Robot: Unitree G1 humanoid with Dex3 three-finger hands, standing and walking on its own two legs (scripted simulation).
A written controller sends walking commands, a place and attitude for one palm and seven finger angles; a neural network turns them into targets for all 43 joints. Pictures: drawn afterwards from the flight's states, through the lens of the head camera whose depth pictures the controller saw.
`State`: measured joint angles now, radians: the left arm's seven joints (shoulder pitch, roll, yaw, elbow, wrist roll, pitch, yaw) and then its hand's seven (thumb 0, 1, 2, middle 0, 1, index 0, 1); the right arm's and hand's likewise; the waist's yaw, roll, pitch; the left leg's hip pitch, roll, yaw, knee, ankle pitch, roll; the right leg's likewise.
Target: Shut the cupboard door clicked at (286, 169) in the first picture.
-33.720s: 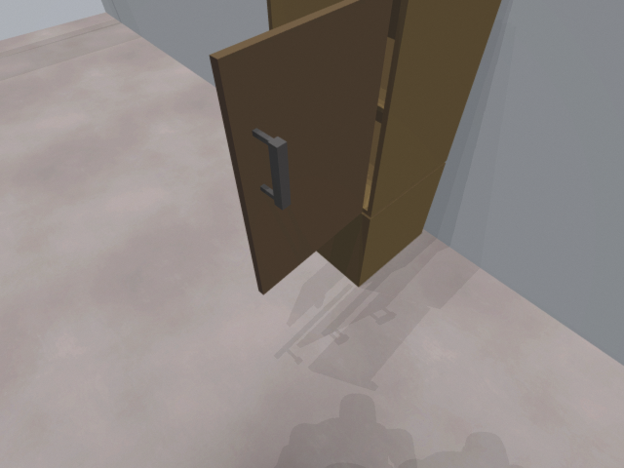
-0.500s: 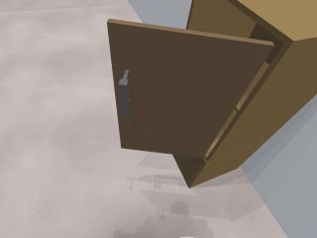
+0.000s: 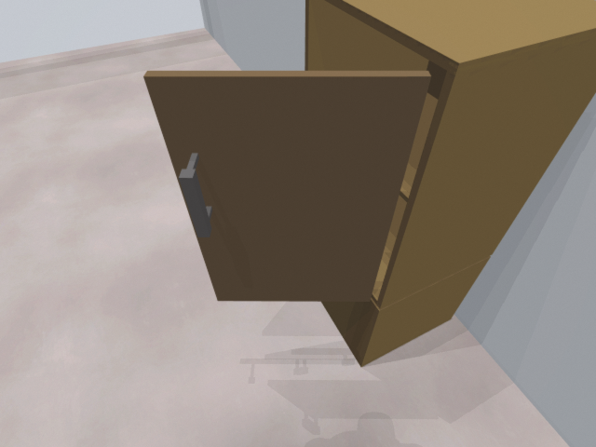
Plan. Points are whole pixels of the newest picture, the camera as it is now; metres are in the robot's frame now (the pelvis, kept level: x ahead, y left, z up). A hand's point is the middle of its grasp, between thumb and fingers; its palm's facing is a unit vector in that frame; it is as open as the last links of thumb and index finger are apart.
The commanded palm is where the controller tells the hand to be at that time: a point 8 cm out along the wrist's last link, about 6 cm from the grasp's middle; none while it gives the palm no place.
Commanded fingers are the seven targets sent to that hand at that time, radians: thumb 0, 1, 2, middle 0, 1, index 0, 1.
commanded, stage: come to a stop and stand still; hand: left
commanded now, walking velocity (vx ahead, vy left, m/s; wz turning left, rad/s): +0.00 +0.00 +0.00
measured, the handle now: (199, 196) +0.49 +0.19 +0.06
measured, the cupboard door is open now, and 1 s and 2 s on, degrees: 63 63 63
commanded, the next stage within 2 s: look again from close up in 0.42 s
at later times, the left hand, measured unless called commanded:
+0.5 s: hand out of the picture +0.03 +0.19 -0.17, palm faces -0.01 -0.98 -0.22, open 7.4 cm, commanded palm none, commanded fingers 0.00 0.90 0.90 -0.20 -0.30 -0.20 -0.30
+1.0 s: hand out of the picture +0.05 +0.23 -0.16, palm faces -0.03 -0.96 -0.27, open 7.4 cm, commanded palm none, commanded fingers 0.00 0.90 0.90 -0.20 -0.30 -0.20 -0.30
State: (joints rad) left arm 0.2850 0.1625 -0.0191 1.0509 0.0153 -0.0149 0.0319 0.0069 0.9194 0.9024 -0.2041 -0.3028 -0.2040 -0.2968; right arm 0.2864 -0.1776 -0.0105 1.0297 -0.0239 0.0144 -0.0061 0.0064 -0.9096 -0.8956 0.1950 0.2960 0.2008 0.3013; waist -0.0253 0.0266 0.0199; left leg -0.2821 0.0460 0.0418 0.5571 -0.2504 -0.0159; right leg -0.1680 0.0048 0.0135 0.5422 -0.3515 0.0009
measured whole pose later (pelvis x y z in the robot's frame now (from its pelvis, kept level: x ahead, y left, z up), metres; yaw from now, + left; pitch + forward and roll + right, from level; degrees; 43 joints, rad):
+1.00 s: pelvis +0.02 +0.01 +0.01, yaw -1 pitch +0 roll +0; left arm 0.20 0.28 -0.01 1.09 0.02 -0.01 0.01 0.00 0.90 0.90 -0.20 -0.30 -0.20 -0.30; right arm 0.14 -0.24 0.00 1.11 -0.02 -0.01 -0.01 0.01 -0.91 -0.90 0.20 0.30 0.20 0.30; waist 0.01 -0.03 0.04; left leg -0.21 0.02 0.07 0.43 -0.21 0.00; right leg -0.11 -0.02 0.04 0.42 -0.31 0.02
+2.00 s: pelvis -0.03 +0.01 -0.07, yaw +2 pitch +11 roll -2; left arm 0.44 0.25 0.20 -0.07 -0.32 -0.34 -0.30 0.01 0.90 0.90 -0.83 -0.99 -0.83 -0.99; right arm 0.29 -0.22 -0.01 0.56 0.03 -0.25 -0.07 0.02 -0.90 -0.90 0.20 0.30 0.21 0.30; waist 0.01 0.04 -0.12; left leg -0.83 0.04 -0.02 1.06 -0.41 0.00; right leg -0.70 0.00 -0.06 1.04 -0.53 0.00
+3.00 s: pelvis -0.02 +0.00 -0.03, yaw +3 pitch +4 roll -1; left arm 0.34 0.25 0.17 -0.07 -0.31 -0.22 -0.27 0.01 0.90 0.90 -1.30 -1.50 -1.30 -1.50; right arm 0.27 -0.25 0.03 0.56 0.05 -0.25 -0.06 0.02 -0.90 -0.90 0.20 0.30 0.20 0.30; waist 0.02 0.05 -0.08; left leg -0.59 0.03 -0.02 0.85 -0.34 -0.01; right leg -0.46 -0.01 -0.06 0.84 -0.46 -0.01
